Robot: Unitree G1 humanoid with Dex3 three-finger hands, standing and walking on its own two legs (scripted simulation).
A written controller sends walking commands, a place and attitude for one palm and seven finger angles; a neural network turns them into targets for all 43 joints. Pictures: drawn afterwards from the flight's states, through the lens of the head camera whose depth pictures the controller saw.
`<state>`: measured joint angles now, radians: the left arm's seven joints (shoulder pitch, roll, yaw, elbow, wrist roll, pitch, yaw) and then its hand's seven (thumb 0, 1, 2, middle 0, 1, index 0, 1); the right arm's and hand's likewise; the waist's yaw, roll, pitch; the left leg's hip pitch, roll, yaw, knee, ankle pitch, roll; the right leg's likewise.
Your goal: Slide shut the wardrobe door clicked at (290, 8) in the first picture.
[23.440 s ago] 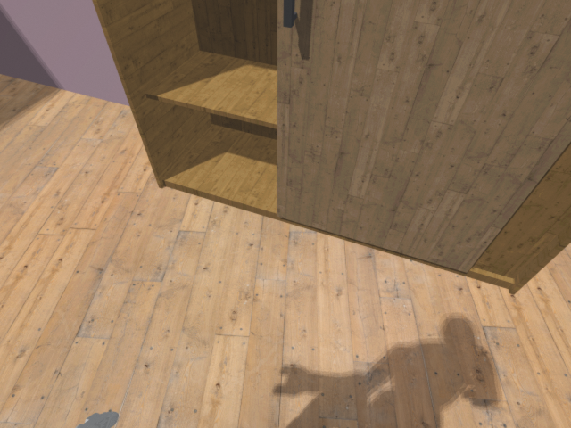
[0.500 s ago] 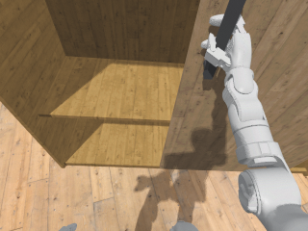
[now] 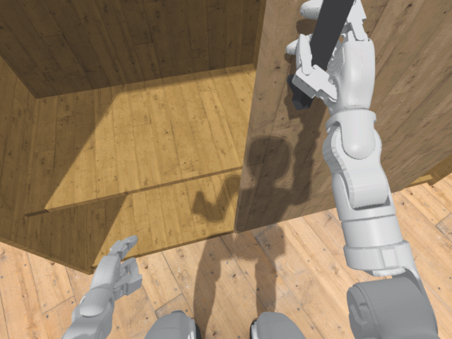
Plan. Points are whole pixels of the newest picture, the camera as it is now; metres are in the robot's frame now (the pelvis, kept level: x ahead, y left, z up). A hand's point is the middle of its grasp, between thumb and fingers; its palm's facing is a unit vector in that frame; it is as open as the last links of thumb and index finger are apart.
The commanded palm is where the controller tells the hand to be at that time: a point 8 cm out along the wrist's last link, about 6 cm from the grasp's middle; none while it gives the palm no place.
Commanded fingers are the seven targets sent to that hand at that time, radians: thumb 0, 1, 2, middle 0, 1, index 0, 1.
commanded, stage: step sideways, sliding the door along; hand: right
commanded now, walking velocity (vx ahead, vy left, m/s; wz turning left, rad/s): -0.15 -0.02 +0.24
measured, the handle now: (319, 23) +0.45 -0.15 +0.25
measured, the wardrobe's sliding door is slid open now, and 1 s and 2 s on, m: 0.61 0.48 0.32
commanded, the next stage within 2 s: none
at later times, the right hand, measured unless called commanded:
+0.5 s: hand (254, 81) +0.40 -0.06 +0.21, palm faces +0.00 +1.00 -0.03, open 6.4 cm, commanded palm +0.37 -0.03 +0.22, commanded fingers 0.00 -0.90 -0.90 0.45 1.40 0.45 1.40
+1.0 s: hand (206, 92) +0.39 +0.00 +0.21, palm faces -0.02 +1.00 -0.06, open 7.0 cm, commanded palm +0.36 +0.01 +0.21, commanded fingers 0.00 -0.90 -0.90 0.45 1.40 0.45 1.40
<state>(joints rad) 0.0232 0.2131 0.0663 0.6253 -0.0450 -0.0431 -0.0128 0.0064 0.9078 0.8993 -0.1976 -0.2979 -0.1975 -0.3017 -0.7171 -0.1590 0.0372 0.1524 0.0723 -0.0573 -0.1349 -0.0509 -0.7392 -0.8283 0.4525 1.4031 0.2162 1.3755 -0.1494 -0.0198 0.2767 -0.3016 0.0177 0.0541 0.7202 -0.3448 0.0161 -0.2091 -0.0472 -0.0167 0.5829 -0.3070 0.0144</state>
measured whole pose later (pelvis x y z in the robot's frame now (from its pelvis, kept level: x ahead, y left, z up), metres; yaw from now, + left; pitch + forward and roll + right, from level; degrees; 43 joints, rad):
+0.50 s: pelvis +0.08 +0.02 +0.00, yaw +2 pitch -1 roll +1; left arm 0.07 0.20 0.03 0.51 -0.03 -0.08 -0.08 0.01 0.91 0.90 -0.20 -0.30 -0.20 -0.30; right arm -0.24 -0.05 0.14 -0.40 0.00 -0.07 -0.11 -0.04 -0.75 -0.80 0.45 1.40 0.20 1.24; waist -0.13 -0.05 0.24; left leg -0.29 0.01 0.08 0.65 -0.26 0.01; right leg -0.13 -0.13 -0.11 0.59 -0.41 0.05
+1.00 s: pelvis +0.07 +0.08 -0.01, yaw +5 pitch -5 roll +2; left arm 0.03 0.16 0.01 0.54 -0.03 -0.07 -0.08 0.01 0.90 0.90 -0.20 -0.30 -0.20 -0.30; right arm -0.21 -0.09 0.09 -0.43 0.01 -0.10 -0.10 -0.04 -0.76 -0.83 0.41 1.41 0.10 1.14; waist -0.12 -0.08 0.29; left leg -0.25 0.00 0.11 0.60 -0.27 0.00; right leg -0.18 -0.29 -0.09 0.66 -0.37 0.14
